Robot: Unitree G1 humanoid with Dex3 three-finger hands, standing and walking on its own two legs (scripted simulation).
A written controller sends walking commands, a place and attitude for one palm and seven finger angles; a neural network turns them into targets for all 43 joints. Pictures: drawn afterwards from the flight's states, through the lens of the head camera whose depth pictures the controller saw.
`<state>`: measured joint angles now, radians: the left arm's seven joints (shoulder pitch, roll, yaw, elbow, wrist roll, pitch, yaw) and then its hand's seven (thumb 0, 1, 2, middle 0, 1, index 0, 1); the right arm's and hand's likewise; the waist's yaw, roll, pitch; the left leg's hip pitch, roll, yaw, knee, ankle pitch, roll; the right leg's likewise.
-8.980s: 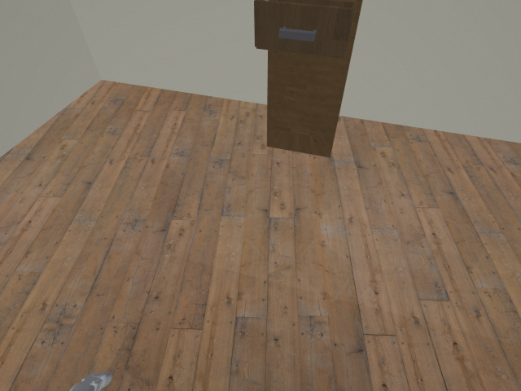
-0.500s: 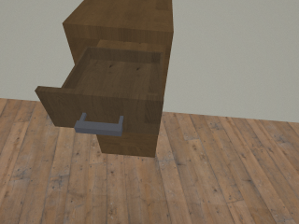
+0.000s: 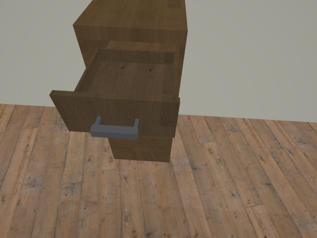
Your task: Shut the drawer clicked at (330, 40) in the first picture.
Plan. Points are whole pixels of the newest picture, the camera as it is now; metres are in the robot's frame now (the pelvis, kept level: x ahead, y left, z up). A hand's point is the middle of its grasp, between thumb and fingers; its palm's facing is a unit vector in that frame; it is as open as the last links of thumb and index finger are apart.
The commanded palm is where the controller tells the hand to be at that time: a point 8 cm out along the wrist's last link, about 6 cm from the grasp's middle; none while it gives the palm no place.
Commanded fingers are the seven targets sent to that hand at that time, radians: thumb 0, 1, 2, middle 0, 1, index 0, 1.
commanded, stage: look again from close up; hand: left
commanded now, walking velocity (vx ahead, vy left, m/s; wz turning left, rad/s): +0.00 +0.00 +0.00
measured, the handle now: (116, 126) +0.40 +0.15 +0.04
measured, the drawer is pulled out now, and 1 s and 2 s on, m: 0.30 0.30 0.30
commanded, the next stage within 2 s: shuffle to correct the standing spot in 0.46 s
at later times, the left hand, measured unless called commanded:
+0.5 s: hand out of the picture +0.01 +0.15 -0.18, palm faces +0.00 -0.99 -0.16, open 7.4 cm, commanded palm none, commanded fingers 0.00 0.90 0.90 -0.20 -0.30 -0.20 -0.30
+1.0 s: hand out of the picture +0.07 +0.13 -0.17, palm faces +0.02 -0.98 -0.19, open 7.4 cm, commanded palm none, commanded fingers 0.00 0.90 0.90 -0.20 -0.30 -0.20 -0.30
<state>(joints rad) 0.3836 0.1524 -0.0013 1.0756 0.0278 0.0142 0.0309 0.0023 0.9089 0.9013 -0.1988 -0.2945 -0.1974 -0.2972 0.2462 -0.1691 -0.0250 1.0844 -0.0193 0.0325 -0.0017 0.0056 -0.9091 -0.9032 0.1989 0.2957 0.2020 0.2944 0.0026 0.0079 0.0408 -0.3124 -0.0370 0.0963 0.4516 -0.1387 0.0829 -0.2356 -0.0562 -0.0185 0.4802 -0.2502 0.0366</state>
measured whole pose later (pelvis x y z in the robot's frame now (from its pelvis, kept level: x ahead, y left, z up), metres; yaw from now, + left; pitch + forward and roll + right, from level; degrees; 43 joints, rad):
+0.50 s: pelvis +0.02 -0.01 +0.00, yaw -1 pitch +0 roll +0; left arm 0.33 0.12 -0.01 1.09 0.02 -0.01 0.04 0.00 0.91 0.90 -0.20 -0.29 -0.20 -0.30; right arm 0.25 -0.14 -0.02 1.14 -0.01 0.00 -0.01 0.01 -0.91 -0.90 0.20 0.30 0.20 0.29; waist -0.01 -0.01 0.04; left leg -0.28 -0.03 0.11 0.44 -0.16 0.07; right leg -0.21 -0.05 0.00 0.47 -0.26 0.04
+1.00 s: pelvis +0.10 -0.04 +0.00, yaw -1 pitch +1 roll +0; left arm 0.36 0.13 0.01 1.10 0.02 -0.03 0.03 0.00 0.91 0.90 -0.20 -0.29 -0.20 -0.30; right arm 0.26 -0.16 -0.01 1.15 -0.01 -0.01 -0.02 0.01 -0.91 -0.90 0.20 0.30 0.20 0.29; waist 0.00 0.01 0.01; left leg -0.23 0.00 0.09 0.54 -0.33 0.03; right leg -0.13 -0.02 -0.01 0.50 -0.39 0.01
